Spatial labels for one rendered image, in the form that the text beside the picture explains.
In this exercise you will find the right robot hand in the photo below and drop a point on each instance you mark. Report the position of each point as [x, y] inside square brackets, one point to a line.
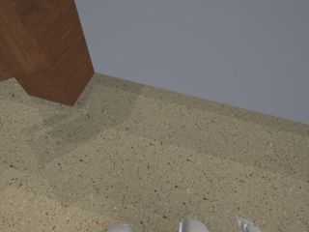
[245, 224]

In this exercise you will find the cupboard door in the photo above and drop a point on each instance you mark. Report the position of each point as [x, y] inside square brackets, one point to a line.
[18, 54]

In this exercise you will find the right robot thigh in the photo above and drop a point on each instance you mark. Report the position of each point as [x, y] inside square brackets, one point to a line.
[191, 225]

